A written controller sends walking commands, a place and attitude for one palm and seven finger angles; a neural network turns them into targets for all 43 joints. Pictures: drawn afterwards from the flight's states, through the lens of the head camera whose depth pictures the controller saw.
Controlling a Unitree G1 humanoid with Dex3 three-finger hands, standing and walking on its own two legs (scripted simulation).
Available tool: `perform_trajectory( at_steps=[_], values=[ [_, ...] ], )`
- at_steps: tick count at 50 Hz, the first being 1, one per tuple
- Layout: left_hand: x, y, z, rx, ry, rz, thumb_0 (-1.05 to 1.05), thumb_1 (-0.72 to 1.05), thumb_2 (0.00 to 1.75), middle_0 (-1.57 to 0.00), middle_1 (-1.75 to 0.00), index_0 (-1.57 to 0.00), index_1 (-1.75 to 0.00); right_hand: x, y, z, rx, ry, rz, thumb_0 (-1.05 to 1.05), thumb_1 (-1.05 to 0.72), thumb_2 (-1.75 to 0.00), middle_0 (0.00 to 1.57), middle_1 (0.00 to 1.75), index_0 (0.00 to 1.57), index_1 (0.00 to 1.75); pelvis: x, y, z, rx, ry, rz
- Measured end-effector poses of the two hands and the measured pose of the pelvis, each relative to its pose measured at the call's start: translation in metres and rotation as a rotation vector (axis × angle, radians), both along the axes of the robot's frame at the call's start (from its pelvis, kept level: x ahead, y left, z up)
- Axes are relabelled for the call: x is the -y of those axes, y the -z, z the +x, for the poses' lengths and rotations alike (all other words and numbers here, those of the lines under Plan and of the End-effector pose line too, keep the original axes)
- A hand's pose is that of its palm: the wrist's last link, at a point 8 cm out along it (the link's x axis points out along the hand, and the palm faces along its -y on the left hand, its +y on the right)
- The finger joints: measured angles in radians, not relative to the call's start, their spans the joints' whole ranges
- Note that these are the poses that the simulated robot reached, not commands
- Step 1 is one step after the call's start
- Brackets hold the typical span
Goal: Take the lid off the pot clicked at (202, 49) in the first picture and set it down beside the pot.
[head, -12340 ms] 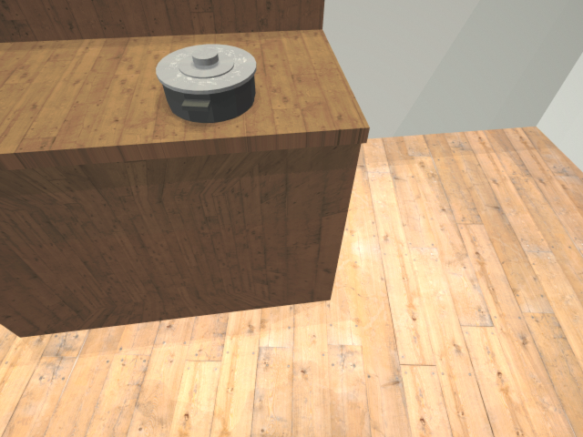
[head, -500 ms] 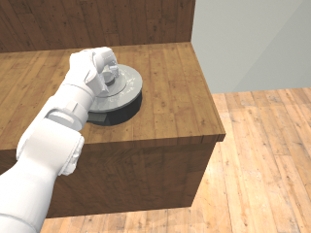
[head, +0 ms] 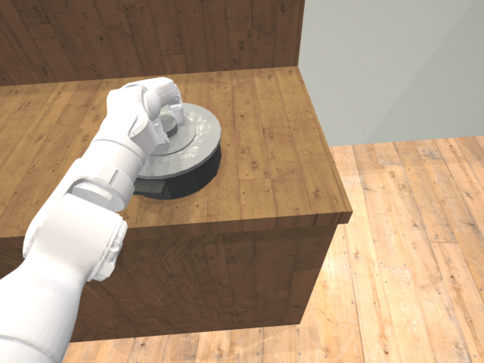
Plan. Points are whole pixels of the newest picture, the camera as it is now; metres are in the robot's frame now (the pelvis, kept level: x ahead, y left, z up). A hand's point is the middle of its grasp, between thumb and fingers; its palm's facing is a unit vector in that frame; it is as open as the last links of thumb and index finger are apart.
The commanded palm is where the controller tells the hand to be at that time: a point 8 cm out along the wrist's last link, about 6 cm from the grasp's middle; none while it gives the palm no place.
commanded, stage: close the fingers and squeeze the knob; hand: left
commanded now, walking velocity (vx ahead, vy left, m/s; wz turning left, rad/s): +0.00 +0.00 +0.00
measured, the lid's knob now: (162, 127) +0.49 +0.13 +0.14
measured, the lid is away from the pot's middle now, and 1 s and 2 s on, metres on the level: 0.00 0.00 0.01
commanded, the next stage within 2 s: lift the lid straight up in 0.74 s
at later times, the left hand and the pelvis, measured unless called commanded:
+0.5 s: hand (158, 128) +0.46 +0.13 +0.17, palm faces -0.38 -0.10 -0.92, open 8.1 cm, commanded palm +0.45 +0.14 +0.22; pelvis +0.00 +0.00 +0.00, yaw +1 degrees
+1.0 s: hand (158, 128) +0.46 +0.13 +0.17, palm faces -0.40 -0.10 -0.91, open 8.1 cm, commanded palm +0.46 +0.14 +0.23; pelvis +0.00 +0.00 +0.00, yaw +0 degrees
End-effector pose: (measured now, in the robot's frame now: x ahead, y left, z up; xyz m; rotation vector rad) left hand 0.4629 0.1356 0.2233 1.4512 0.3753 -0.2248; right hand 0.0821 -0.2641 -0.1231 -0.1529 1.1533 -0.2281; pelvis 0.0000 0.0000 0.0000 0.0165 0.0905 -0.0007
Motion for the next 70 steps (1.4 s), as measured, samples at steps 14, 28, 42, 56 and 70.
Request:
perform_trajectory(
  at_steps=[14, 28, 42, 56, 70],
  values=[
    [0.001, -0.001, 0.000, -0.004, -0.008, 0.014, 0.00, 0.24, 0.79, -0.51, -0.96, -0.53, -0.99, -0.001, -0.001, 0.020, 0.024, -0.031, 0.008, 0.00, -0.91, -0.90, 0.20, 0.30, 0.20, 0.30, 0.002, 0.000, 0.004, -0.004, -0.008, 0.001],
    [0.002, -0.001, -0.002, -0.012, -0.011, 0.018, 0.00, 0.28, 0.78, -0.47, -0.96, -0.50, -0.99, 0.000, -0.001, 0.022, 0.019, -0.042, 0.004, 0.00, -0.91, -0.90, 0.20, 0.30, 0.20, 0.30, 0.004, 0.000, 0.002, 0.000, -0.012, 0.001],
    [0.002, -0.001, -0.001, -0.025, -0.009, 0.015, 0.00, 0.29, 0.77, -0.46, -0.96, -0.49, -0.99, 0.003, 0.001, 0.001, -0.021, -0.018, -0.009, 0.00, -0.91, -0.90, 0.20, 0.30, 0.20, 0.30, 0.003, 0.000, -0.001, -0.001, -0.009, 0.000],
    [0.000, -0.001, -0.001, -0.032, 0.010, 0.004, -0.01, 0.30, 0.75, -0.46, -0.97, -0.49, -0.98, 0.002, 0.000, -0.008, -0.004, 0.007, -0.016, 0.00, -0.91, -0.90, 0.20, 0.30, 0.20, 0.30, 0.000, 0.000, -0.003, 0.002, -0.002, -0.001],
    [-0.004, -0.022, -0.003, -0.003, 0.003, -0.006, 0.00, 0.29, 0.75, -0.48, -0.95, -0.51, -0.97, -0.003, -0.002, 0.006, 0.056, -0.018, -0.010, 0.00, -0.91, -0.90, 0.20, 0.30, 0.20, 0.30, 0.000, -0.001, -0.003, 0.004, -0.006, 0.000]
  ],
)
